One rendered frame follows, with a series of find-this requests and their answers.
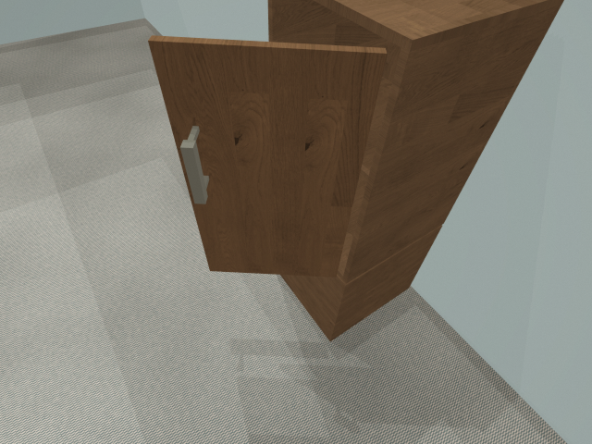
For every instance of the cupboard door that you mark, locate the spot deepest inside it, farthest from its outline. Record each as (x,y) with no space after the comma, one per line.
(283,130)

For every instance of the handle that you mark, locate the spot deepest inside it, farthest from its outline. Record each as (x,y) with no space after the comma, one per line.
(191,158)

